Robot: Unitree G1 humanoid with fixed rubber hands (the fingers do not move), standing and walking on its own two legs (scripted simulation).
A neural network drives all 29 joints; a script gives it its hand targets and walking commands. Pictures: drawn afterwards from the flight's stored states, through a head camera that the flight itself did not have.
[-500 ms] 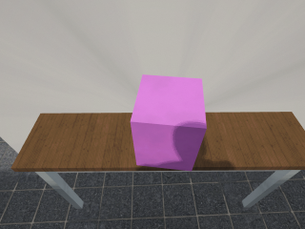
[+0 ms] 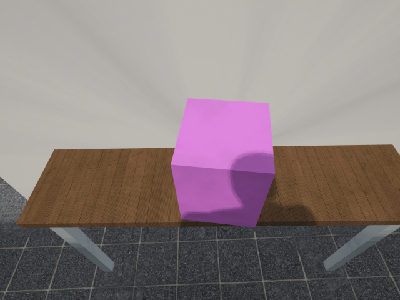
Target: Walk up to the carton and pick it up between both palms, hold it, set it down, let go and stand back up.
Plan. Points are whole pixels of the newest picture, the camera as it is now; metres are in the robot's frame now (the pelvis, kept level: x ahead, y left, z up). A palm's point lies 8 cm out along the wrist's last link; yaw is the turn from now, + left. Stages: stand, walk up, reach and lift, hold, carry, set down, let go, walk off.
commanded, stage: stand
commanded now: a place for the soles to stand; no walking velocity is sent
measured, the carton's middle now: (222, 164) +0.43 -0.04 -0.03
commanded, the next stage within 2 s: reach and lift in 0.34 s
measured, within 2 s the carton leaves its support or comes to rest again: neither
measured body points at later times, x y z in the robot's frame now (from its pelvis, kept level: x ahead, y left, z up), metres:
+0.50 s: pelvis -0.02 -0.01 -0.02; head +0.04 +0.00 +0.43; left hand +0.13 +0.28 -0.14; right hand +0.11 -0.31 -0.14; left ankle -0.03 +0.13 -0.75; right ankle +0.00 -0.13 -0.75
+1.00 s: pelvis -0.02 +0.00 -0.01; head +0.01 +0.01 +0.44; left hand +0.13 +0.26 -0.10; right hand +0.11 -0.26 -0.10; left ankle -0.03 +0.13 -0.75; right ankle +0.00 -0.13 -0.75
